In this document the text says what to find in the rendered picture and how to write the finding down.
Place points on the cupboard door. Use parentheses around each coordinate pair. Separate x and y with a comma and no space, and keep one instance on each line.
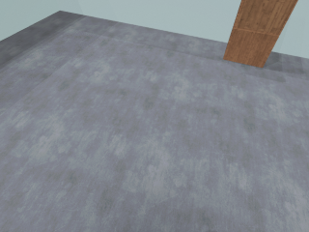
(264,15)

